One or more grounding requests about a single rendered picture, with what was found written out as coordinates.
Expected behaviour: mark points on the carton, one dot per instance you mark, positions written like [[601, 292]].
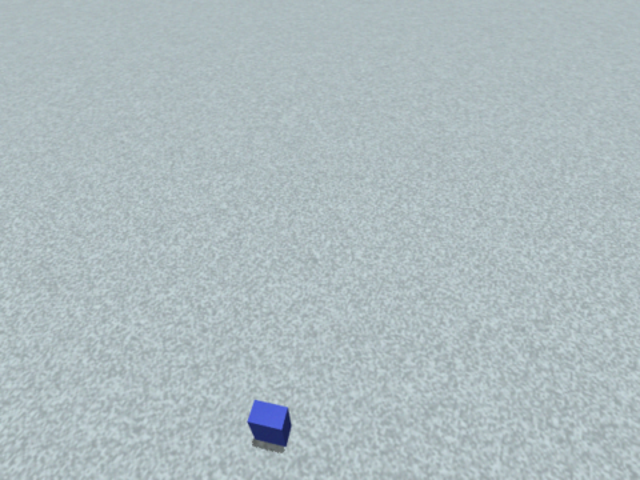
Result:
[[270, 423]]

